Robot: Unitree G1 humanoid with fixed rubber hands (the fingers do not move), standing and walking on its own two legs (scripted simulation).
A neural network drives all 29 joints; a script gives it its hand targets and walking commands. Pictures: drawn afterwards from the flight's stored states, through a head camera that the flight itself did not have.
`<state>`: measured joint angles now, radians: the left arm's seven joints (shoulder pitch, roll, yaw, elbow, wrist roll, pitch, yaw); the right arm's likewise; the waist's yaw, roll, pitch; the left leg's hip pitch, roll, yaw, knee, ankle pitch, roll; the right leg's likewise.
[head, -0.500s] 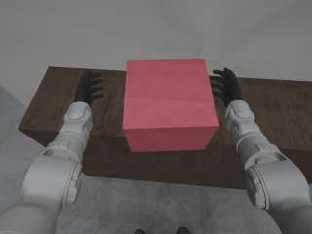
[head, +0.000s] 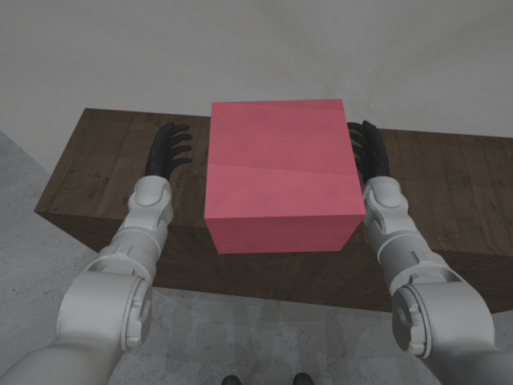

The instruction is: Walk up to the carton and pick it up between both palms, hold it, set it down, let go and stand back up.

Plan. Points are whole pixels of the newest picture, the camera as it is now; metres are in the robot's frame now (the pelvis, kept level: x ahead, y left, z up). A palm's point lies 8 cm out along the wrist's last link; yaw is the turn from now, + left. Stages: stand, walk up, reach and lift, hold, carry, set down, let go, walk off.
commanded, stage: reach and lift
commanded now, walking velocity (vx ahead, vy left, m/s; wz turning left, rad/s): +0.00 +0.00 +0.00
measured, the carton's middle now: (277, 178) +0.44 -0.05 -0.01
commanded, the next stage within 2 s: none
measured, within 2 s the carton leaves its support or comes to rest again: leaves its support in 1.08 s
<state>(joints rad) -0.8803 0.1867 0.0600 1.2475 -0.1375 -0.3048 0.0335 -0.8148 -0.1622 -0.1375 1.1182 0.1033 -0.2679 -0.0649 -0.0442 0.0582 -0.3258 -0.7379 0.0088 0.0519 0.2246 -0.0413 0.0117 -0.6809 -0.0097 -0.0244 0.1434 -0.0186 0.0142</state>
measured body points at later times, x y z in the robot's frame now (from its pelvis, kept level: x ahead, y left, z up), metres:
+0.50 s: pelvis +0.01 -0.01 +0.01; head +0.12 -0.02 +0.44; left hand +0.46 +0.11 +0.02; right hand +0.43 -0.20 +0.02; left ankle -0.01 +0.10 -0.74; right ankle -0.02 -0.13 -0.74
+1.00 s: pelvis +0.01 -0.01 +0.01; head +0.12 -0.02 +0.44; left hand +0.46 +0.11 +0.02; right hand +0.43 -0.20 +0.02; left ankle -0.01 +0.10 -0.74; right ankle -0.02 -0.13 -0.74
